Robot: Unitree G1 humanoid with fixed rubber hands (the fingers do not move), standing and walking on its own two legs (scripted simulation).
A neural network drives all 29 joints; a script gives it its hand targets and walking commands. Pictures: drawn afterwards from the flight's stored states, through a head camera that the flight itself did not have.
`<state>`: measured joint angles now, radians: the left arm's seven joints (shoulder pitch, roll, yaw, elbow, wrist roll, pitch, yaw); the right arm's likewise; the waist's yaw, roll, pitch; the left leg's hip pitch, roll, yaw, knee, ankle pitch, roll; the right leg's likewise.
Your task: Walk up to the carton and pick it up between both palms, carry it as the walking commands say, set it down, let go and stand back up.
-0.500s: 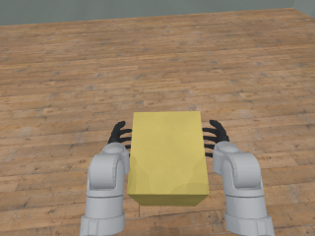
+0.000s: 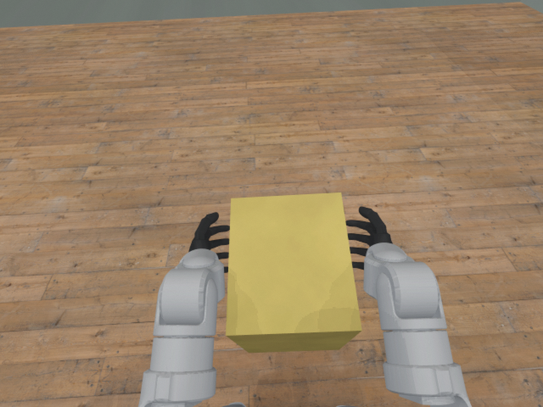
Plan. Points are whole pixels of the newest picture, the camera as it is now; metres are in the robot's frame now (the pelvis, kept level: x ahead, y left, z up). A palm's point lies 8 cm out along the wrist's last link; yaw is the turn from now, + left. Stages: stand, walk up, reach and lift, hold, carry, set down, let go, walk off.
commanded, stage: carry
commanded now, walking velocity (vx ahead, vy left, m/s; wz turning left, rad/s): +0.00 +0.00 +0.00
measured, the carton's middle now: (290, 281) +0.32 -0.01 -0.01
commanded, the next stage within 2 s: none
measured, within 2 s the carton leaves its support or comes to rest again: neither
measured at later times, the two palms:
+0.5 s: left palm (206, 286) +0.25 +0.11 +0.10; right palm (398, 279) +0.25 -0.14 +0.10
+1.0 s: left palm (191, 323) +0.21 +0.13 +0.08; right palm (390, 310) +0.21 -0.12 +0.08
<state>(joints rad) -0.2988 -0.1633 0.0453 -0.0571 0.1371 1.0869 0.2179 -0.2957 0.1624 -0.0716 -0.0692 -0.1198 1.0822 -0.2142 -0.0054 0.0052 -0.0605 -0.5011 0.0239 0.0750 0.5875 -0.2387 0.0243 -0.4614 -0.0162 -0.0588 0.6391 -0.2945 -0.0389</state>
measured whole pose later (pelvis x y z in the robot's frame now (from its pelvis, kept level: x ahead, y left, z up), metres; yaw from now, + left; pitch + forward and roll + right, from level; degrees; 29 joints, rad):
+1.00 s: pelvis -0.08 +0.00 +0.01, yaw +1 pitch +3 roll +1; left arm -0.23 -0.15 0.05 -0.01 0.12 0.96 0.19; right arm -0.25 0.15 -0.04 -0.01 -0.13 0.95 -0.19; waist -0.01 0.00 -0.11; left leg -0.28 -0.01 0.08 0.56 -0.32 0.02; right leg -0.45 0.03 -0.08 0.47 -0.07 -0.08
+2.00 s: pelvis -0.05 +0.02 +0.01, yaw +1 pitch +2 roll +0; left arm -0.26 -0.15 0.07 0.11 0.18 0.87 0.14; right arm -0.25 0.15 -0.05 0.10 -0.18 0.87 -0.15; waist -0.01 0.01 -0.10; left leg -0.22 -0.02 0.09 0.56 -0.39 0.04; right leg -0.42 0.03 -0.06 0.55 -0.16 -0.06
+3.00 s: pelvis -0.08 +0.02 +0.01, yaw +4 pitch -12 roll +0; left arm -0.47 -0.21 0.36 0.59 0.36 0.65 0.08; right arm -0.50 0.23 -0.34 0.49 -0.34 0.67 -0.10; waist -0.03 0.07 0.04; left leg 0.05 -0.06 -0.04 0.47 -0.31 0.05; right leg -0.11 0.04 -0.04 0.39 -0.07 -0.04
